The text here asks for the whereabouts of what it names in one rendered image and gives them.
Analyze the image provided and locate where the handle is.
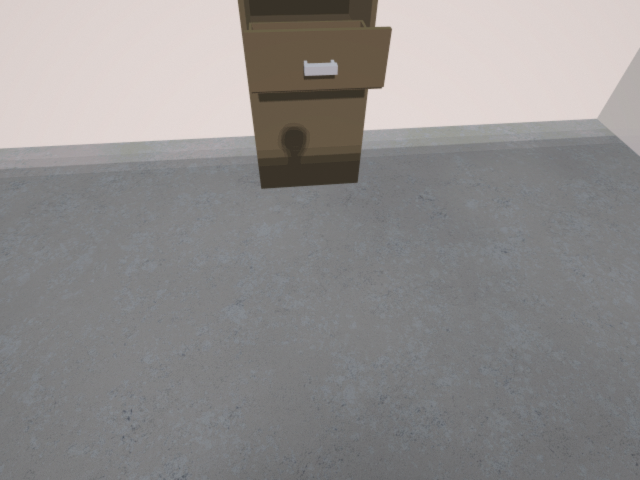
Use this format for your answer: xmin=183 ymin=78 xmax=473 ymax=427
xmin=304 ymin=60 xmax=338 ymax=76

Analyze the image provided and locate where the cabinet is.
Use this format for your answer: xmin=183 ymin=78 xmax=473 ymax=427
xmin=238 ymin=0 xmax=378 ymax=189

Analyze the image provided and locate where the drawer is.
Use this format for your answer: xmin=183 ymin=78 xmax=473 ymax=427
xmin=244 ymin=20 xmax=392 ymax=94

